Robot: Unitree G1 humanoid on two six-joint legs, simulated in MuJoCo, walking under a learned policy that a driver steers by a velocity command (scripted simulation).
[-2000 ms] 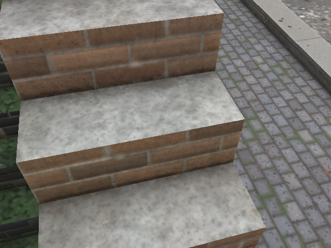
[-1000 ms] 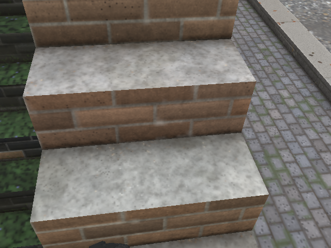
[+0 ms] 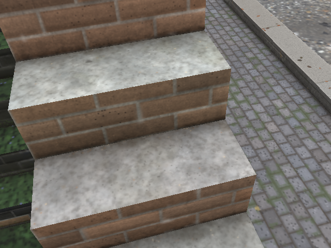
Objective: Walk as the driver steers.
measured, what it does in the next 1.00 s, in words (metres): goes down, backwards: right foot 0.21 m lower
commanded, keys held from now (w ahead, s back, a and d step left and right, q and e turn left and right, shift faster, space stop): no key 1.00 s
